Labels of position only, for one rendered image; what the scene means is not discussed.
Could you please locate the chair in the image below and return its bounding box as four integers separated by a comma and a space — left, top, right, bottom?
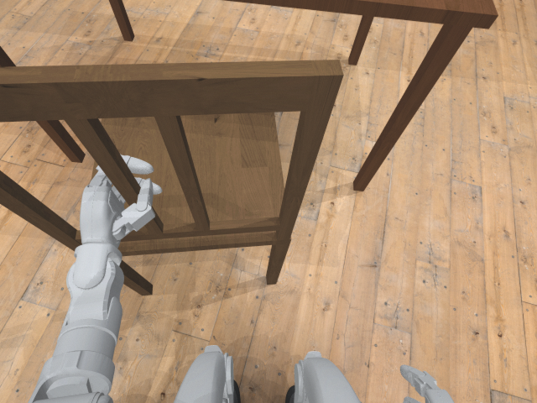
0, 60, 344, 296

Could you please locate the table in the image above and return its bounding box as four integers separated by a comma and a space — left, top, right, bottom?
0, 0, 498, 191

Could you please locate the right robot hand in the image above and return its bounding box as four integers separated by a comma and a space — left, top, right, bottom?
400, 364, 455, 403

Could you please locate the robot thigh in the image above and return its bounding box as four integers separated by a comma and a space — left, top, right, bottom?
294, 358, 361, 403
174, 351, 234, 403

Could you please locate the left robot hand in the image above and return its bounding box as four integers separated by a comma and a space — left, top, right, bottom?
80, 155, 162, 249

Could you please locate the right robot thigh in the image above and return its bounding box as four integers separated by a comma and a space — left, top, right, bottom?
294, 358, 361, 403

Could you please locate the robot left forearm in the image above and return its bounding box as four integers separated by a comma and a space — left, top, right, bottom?
28, 242, 124, 403

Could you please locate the left robot thigh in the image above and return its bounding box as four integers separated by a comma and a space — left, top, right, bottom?
174, 351, 234, 403

